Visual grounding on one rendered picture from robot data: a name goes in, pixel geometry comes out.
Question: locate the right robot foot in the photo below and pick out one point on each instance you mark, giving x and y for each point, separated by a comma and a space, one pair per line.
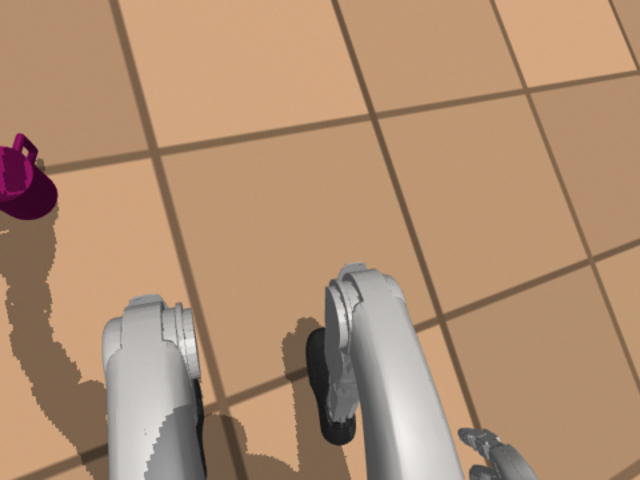
334, 432

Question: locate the mug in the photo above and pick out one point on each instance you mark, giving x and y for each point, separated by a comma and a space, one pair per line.
26, 193

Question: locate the right robot hand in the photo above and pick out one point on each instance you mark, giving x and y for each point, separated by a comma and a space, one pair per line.
507, 462

